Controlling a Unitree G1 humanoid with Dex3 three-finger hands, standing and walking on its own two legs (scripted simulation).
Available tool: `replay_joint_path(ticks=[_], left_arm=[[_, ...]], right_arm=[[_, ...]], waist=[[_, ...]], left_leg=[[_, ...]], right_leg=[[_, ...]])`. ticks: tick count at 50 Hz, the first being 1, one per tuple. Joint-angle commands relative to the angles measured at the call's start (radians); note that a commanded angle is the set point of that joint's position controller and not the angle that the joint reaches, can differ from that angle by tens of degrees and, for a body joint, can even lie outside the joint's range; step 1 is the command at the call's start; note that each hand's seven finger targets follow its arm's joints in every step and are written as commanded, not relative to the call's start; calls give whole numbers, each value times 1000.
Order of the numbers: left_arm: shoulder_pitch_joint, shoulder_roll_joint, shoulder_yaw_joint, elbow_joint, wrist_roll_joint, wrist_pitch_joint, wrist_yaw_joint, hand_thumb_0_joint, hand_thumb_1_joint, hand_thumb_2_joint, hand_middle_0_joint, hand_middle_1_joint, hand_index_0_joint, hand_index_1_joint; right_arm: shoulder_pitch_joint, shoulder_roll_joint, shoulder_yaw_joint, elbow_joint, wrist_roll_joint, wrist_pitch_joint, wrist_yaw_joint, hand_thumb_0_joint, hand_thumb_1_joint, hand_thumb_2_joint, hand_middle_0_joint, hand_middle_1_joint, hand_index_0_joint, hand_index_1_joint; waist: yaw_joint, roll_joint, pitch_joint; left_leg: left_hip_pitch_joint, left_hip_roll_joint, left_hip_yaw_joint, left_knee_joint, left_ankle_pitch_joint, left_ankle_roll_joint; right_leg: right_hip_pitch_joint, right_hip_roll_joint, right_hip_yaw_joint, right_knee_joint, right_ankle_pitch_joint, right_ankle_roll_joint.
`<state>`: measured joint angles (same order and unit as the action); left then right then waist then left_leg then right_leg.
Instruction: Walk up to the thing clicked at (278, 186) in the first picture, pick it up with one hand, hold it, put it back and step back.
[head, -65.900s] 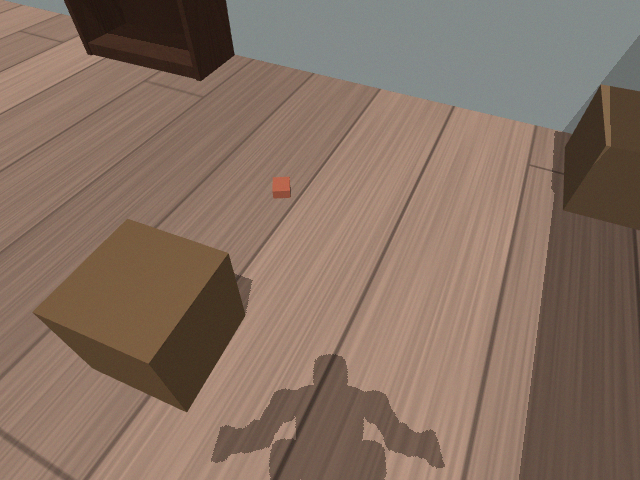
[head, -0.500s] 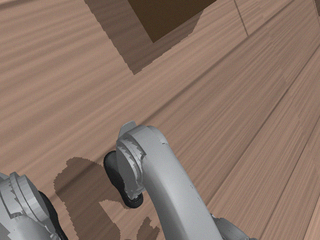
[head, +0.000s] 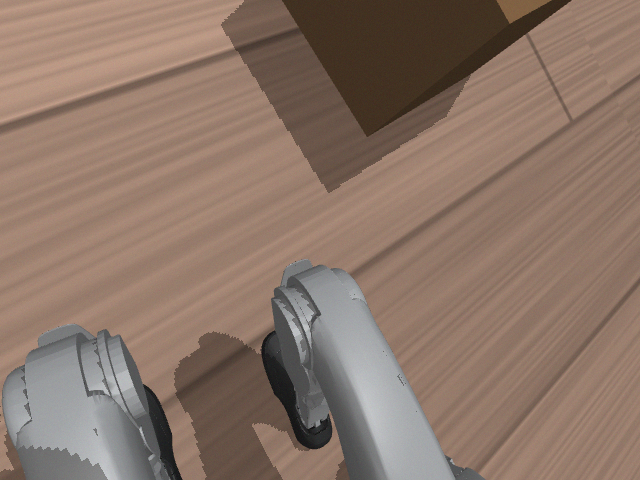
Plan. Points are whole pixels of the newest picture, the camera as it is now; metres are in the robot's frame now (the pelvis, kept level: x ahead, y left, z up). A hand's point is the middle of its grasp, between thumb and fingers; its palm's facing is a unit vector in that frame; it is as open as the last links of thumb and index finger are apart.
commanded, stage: lift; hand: left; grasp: from above
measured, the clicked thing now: out of the picture +0.47 +0.36 -0.23
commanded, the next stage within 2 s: hold in 1.68 s
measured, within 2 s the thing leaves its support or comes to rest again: neither
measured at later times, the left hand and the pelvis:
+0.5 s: hand out of the picture +0.42 +0.36 -0.08, palm faces -0.25 -0.36 -0.90, open 10.5 cm; pelvis +0.00 -0.01 +0.04, yaw +6 degrees
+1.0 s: hand out of the picture +0.34 +0.33 +0.13, palm faces -0.26 -0.37 -0.89, open 10.5 cm; pelvis +0.01 -0.01 +0.23, yaw +10 degrees
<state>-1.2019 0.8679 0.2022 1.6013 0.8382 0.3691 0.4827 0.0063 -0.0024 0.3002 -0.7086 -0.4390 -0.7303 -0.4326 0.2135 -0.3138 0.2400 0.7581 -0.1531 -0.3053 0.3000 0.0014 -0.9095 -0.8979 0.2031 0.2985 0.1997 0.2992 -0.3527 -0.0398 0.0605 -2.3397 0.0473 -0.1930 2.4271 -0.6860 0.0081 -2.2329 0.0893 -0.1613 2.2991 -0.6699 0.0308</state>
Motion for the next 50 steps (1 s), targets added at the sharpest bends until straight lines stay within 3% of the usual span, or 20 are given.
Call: replay_joint_path(ticks=[1, 2, 3, 4, 6, 8, 11, 13, 18, 19, 20, 24, 25, 27, 29, 37, 42, 43, 44, 50], left_arm=[[-336, 219, -14, -170, 29, -5, 32, 0, 676, 520, -1022, -665, -1078, -605], [-336, 233, -4, -185, 34, -2, 32, 0, 596, 600, -942, -618, -998, -591], [-323, 196, -23, -166, 29, 5, 20, 0, 638, 520, -1009, -651, -1058, -598], [-320, 216, -10, -184, 25, 5, 13, 0, 558, 591, -929, -589, -978, -561], [-337, 214, -8, -228, 26, 7, -3, 0, 651, 520, -995, -654, -1045, -598], [-312, 211, 1, -294, 27, 13, -23, 0, 627, 533, -982, -635, -1026, -586], [-273, 155, -32, -324, 25, 16, -59, 0, 582, 507, -962, -603, -1000, -560], [-236, 155, -31, -354, 38, 13, -79, 0, 575, 517, -958, -594, -993, -554], [-180, 51, -68, -392, 20, 8, -124, 0, 525, 488, -914, -588, -949, -548], [-163, 65, -60, -392, 29, 9, -128, 0, 535, 501, -920, -603, -955, -562], [-171, 33, -73, -413, 26, 6, -134, 0, 543, 483, -922, -598, -960, -555], [-136, -21, -90, -470, 9, 15, -141, 0, 536, 475, -924, -580, -959, -540], [-131, -11, -88, -499, 10, 18, -145, 0, 533, 485, -931, -572, -961, -537], [-100, -20, -86, -517, 2, 26, -145, 0, 528, 480, -926, -551, -954, -518], [-84, -71, -113, -572, -5, 31, -156, 0, 522, 508, -930, -557, -951, -531], [59, -128, -160, -733, -44, 96, -176, 0, 541, 542, -947, -574, -967, -551], [133, -195, -197, -785, -54, 156, -171, 0, 552, 591, -957, -598, -972, -579], [125, -174, -186, -820, -55, 160, -166, 0, 551, 582, -956, -589, -971, -571], [157, -216, -208, -793, -58, 170, -165, 0, 541, 593, -949, -603, -963, -586], [259, -278, -243, -759, -75, 186, -164, 0, 508, 579, -915, -612, -930, -593]], right_arm=[[255, -301, -101, 52, 4, -2, -20, 0, -924, -908, 199, 300, 199, 300], [254, -301, -104, 55, 11, 1, -24, 0, -884, -891, 201, 300, 200, 300], [241, -289, -110, 51, 12, 3, -25, 0, -926, -910, 199, 300, 199, 300], [245, -293, -120, 55, 15, 7, -28, 0, -884, -891, 201, 300, 200, 300], [248, -282, -133, 63, 21, 19, -32, 0, -917, -904, 199, 300, 199, 300], [251, -283, -154, 68, 37, 30, -32, 0, -913, -903, 199, 300, 199, 300], [223, -273, -180, 42, 61, 54, -38, 0, -916, -904, 199, 300, 199, 300], [240, -258, -196, 55, 69, 75, -42, 0, -912, -903, 200, 300, 199, 300], [225, -235, -236, 26, 90, 106, -56, 0, -909, -902, 200, 300, 200, 300], [240, -232, -243, 48, 91, 114, -59, 0, -910, -903, 200, 300, 200, 300], [231, -224, -251, 33, 93, 116, -63, 0, -909, -902, 200, 300, 200, 300], [203, -207, -275, 18, 110, 123, -86, 0, -909, -902, 200, 300, 200, 300], [196, -205, -281, 15, 112, 125, -93, 0, -909, -903, 200, 300, 200, 300], [183, -202, -285, 8, 119, 129, -107, 0, -905, -901, 200, 300, 200, 300], [162, -189, -292, -5, 128, 134, -124, 0, -904, -901, 201, 300, 200, 300], [91, -148, -287, -48, 161, 147, -213, 0, -899, -899, 201, 300, 200, 300], [57, -127, -275, -44, 185, 150, -275, 0, -896, -898, 201, 300, 200, 300], [52, -130, -273, -37, 190, 150, -287, 0, -895, -898, 201, 300, 200, 300], [47, -120, -271, -33, 191, 150, -296, 0, -896, -898, 201, 300, 200, 300], [33, -94, -262, -3, 207, 140, -336, 0, -893, -897, 201, 300, 200, 300]], waist=[[-5, 460, -701], [16, 481, -747], [9, 464, -720], [20, 467, -737], [42, 473, -795], [70, 507, -857], [92, 467, -877], [112, 444, -898], [134, 384, -902], [142, 370, -903], [136, 356, -906], [161, 318, -933], [167, 303, -931], [176, 282, -928], [179, 278, -928], [213, 198, -893], [225, 207, -863], [238, 229, -859], [234, 227, -833], [239, 177, -728]], left_leg=[[511, 7, 74, -254, 187, -5], [538, 7, 74, -259, 188, -6], [522, 4, 83, -255, 181, -4], [514, 3, 91, -261, 180, -3], [524, 1, 103, -264, 191, -1], [598, 1, 103, -278, 235, -5], [585, -3, 121, -287, 254, 0], [584, -7, 133, -294, 271, 6], [603, -17, 144, -356, 259, 8], [606, -19, 147, -369, 246, 10], [612, -21, 151, -381, 242, 11], [667, -27, 162, -439, 219, 13], [674, -27, 165, -446, 213, 16], [693, -32, 159, -492, 192, 15], [736, -33, 157, -532, 170, 14], [855, -38, 162, -731, 83, 18], [1046, -35, 144, -895, 104, 5], [1094, -36, 133, -935, 102, 1], [1121, -32, 145, -953, 119, 2], [1257, -34, 147, -1117, 164, 2]], right_leg=[[359, 30, -38, -211, 220, -58], [356, 29, -39, -209, 218, -61], [349, 29, -28, -219, 207, -61], [367, 29, -21, -224, 204, -60], [385, 28, -10, -226, 210, -62], [381, 20, -14, -214, 241, -67], [401, 22, 1, -232, 265, -69], [435, 22, 14, -251, 285, -68], [438, 11, 22, -299, 263, -71], [448, 10, 27, -310, 249, -71], [458, 8, 32, -326, 244, -69], [493, 1, 53, -393, 213, -69], [508, 1, 63, -419, 201, -67], [531, -5, 64, -450, 171, -68], [536, -6, 70, -493, 147, -69], [708, 0, 112, -716, 31, -65], [826, -7, 104, -821, 82, -67], [844, -12, 100, -835, 92, -67], [864, -11, 100, -862, 113, -67], [1041, -16, 111, -1027, 157, -64]])
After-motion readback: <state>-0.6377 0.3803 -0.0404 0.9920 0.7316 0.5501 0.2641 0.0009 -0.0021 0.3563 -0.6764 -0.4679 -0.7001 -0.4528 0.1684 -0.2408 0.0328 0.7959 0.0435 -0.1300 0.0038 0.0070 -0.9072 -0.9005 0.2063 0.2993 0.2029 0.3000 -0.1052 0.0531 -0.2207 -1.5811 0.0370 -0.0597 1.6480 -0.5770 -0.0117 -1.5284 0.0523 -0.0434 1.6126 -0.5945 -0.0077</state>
